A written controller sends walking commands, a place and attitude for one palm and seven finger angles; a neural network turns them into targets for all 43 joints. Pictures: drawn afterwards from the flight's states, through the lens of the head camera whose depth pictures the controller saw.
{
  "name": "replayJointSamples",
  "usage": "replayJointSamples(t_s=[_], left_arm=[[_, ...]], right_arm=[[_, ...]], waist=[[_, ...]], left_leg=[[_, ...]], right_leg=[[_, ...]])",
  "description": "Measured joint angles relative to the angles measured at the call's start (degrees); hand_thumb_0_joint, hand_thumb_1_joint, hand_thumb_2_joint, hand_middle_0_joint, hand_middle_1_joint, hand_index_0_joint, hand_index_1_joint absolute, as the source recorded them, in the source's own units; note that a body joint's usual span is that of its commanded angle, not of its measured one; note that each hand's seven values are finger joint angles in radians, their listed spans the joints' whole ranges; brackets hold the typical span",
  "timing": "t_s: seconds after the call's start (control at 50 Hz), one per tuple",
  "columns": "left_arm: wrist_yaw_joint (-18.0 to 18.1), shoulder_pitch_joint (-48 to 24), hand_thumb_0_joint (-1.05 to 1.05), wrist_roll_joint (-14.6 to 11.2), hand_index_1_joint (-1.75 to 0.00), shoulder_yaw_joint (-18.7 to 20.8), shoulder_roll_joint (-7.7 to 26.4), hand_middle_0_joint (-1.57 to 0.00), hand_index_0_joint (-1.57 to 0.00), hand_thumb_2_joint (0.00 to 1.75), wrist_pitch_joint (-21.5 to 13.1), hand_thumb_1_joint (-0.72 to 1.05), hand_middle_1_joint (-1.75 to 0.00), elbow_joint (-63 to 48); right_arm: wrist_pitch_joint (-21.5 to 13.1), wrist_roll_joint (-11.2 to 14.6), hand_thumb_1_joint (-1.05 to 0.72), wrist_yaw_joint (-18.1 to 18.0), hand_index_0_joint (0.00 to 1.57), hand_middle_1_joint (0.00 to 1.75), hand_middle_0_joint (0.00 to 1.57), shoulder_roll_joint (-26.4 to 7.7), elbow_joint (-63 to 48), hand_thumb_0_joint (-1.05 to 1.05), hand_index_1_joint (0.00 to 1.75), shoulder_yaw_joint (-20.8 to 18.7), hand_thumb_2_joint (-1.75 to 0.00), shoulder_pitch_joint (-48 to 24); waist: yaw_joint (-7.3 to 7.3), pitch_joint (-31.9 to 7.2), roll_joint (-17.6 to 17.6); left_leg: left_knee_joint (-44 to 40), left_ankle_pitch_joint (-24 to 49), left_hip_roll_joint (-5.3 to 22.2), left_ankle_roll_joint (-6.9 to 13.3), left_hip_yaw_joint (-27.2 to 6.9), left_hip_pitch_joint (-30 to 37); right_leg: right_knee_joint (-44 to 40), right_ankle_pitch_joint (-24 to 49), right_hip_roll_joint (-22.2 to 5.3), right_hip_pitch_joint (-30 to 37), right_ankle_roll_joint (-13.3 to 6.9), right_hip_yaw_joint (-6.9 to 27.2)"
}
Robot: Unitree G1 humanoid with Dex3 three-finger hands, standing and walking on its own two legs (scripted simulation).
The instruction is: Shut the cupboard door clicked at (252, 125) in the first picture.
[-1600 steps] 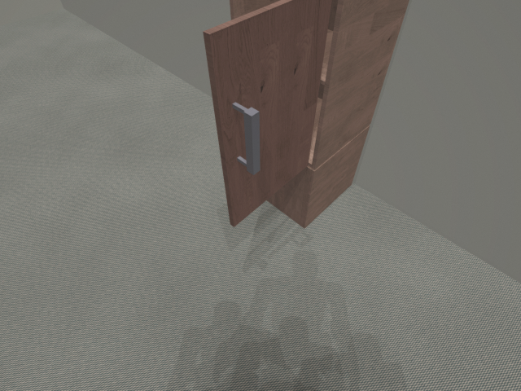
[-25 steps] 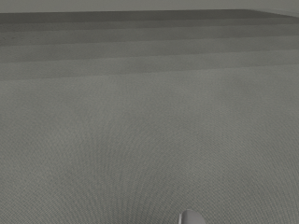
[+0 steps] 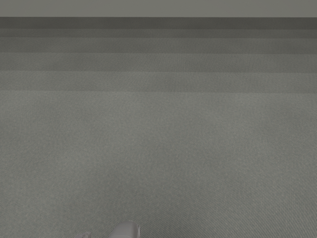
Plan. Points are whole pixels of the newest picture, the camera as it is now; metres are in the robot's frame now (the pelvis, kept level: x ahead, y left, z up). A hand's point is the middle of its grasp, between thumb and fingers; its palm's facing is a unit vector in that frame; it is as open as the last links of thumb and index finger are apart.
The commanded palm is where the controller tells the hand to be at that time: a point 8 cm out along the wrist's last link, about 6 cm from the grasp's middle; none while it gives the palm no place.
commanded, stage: turn to face it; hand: left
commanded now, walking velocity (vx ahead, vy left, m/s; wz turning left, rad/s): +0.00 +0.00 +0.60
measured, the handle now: out of the picture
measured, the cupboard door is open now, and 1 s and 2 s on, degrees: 57 57 57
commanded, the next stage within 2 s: none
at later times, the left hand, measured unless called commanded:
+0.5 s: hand out of the picture +0.12 +0.22 -0.18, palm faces +0.00 -0.98 -0.18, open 7.4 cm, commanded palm none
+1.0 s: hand (105, 200) +0.25 +0.18 -0.17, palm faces -0.34 -0.91 -0.22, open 7.4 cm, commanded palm none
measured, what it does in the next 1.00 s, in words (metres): walks ahead, turning right: left foot, then right foot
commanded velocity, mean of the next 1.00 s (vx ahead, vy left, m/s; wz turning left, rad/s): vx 0.00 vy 0.00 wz -0.59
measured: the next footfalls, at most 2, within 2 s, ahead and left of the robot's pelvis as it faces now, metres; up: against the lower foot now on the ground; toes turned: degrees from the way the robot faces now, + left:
left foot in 0.20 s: +0.17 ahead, +0.13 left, +0.00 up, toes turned +8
right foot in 0.62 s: +0.12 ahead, -0.10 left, +0.00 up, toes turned -17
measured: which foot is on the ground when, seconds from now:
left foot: up 0.00-0.18, down 0.20-0.62, up 0.64-1.00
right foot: down 0.00-0.22, up 0.24-0.60, down 0.62-1.00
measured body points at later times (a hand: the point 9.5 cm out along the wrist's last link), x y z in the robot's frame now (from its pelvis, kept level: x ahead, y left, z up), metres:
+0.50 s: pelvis +0.08 +0.03 -0.01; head +0.12 +0.04 +0.44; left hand +0.12 +0.27 -0.16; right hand +0.20 -0.19 -0.14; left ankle +0.13 +0.12 -0.74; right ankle +0.06 -0.10 -0.69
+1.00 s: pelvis +0.11 +0.02 -0.01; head +0.16 +0.02 +0.44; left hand +0.27 +0.23 -0.15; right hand +0.10 -0.26 -0.14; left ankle +0.17 +0.15 -0.71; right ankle +0.08 -0.09 -0.74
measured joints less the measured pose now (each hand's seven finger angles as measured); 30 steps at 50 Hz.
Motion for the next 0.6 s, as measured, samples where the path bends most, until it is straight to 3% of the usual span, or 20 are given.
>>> replayJointSamples(t_s=[0.1,0.18,0.2,0.24,0.3,0.36,0.42,0.5,0.6], left_arm=[[0.26,3.11,-0.02,0.45,-0.29,0.05,2.14,-0.2,-0.2,0.9,0.8,0.94,-0.3,2.2],[0.39,6.28,-0.01,0.51,-0.29,-0.81,2.32,-0.2,-0.2,0.9,1.43,0.93,-0.3,4.5],[0.44,7.52,-0.01,0.36,-0.29,-1.14,2.09,-0.2,-0.2,0.9,1.7,0.93,-0.3,5.16],[0.67,8.64,-0.01,-0.1,-0.29,-1.71,2.09,-0.2,-0.2,0.9,2.79,0.92,-0.3,6.83],[0.57,8.54,0.0,-0.31,-0.29,-1.96,1.52,-0.2,-0.2,0.9,5.08,0.92,-0.3,7.91],[-0.52,7.29,0.0,-0.17,-0.29,-1.56,0.49,-0.2,-0.2,0.9,6.67,0.92,-0.3,7.6],[-1.38,5.95,0.0,0.12,-0.29,-0.63,0.26,-0.2,-0.2,0.9,7.26,0.91,-0.3,5.89],[-1.93,4.46,0.0,0.43,-0.29,0.67,0.92,-0.2,-0.2,0.9,7.45,0.91,-0.3,3.51],[-2.24,3.36,0.0,0.62,-0.29,1.68,2.39,-0.2,-0.2,0.9,7.08,0.91,-0.3,1.28]], right_arm=[[0.86,-0.36,-0.92,0.56,0.19,0.3,0.2,-1.38,-3.26,0.01,0.3,-0.13,-0.9,-6.42],[-0.49,-0.47,-0.92,0.27,0.19,0.3,0.2,-1.61,-4.76,0.01,0.3,0.79,-0.9,-10.91],[-1.11,-0.57,-0.92,0.26,0.19,0.3,0.2,-1.63,-5.04,0.01,0.3,1.21,-0.9,-11.55],[-2.23,-0.66,-0.92,-0.11,0.19,0.3,0.2,-0.57,-5.18,0.0,0.3,1.95,-0.9,-12.85],[-2.23,-0.77,-0.92,-0.98,0.19,0.3,0.2,1.18,-5.78,0.0,0.3,3.54,-0.9,-14.54],[-1.32,-0.82,-0.91,-1.63,0.2,0.3,0.2,2.08,-6.52,0.0,0.3,4.2,-0.9,-15.21],[-0.24,-0.8,-0.91,-1.64,0.2,0.3,0.2,2.57,-6.47,0.0,0.3,4.19,-0.9,-14.9],[0.92,-0.73,-0.91,-1.45,0.2,0.3,0.21,2.32,-5.59,0.0,0.3,3.2,-0.9,-13.27],[1.81,-0.49,-0.91,-1.32,0.2,0.3,0.21,0.22,-4.5,0.01,0.3,1.27,-0.9,-10.34]], waist=[[1.28,0.2,-0.54],[3.98,0.42,-0.92],[4.64,0.0,-0.64],[5.32,-0.52,-1.79],[6.29,-0.14,-2.63],[6.19,0.18,-1.2],[6.06,0.28,-0.15],[5.53,0.04,0.83],[4.41,-0.48,1.58]], left_leg=[[-12.46,4.11,1.88,-0.6,2.33,-2.4],[-28.41,9.53,1.27,0.07,3.13,4.09],[-32.46,13.9,1.34,0.37,3.24,6.8],[-32.56,8.65,0.95,2.63,4.4,8.58],[-31.94,5.11,1.38,3.58,6.48,10.33],[-33.93,5.73,2.57,3.58,7.83,12.17],[-35.9,6.33,3.62,3.44,9.35,13.58],[-36.69,6.26,5.14,2.65,11.44,14.69],[-33.01,3.68,7.19,0.99,14.38,14.56]], right_leg=[[-1.19,-2.39,-0.37,4.02,0.97,-3.51],[1.61,-5.8,-0.46,5.59,2.37,-3.21],[3.17,-7.11,-0.21,5.61,2.87,-2.66],[8.36,-11.27,-0.69,4.06,3.13,0.23],[21.03,-19.84,0.91,-1.29,2.49,6.75],[29.97,-18.96,2.08,-6.76,2.46,8.91],[31.47,-16.0,1.99,-10.24,2.74,9.14],[26.67,-12.0,1.89,-11.12,3.13,8.23],[15.56,-5.48,2.6,-7.27,2.74,6.99]])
